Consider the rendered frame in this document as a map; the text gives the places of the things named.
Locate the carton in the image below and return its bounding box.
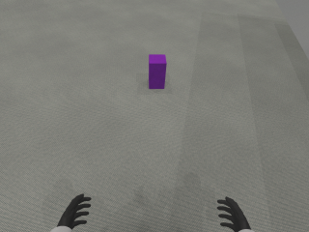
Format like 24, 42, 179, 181
149, 54, 167, 89

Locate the robot left hand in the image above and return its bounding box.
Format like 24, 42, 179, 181
57, 193, 92, 230

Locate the robot right hand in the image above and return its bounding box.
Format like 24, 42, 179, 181
217, 196, 251, 232

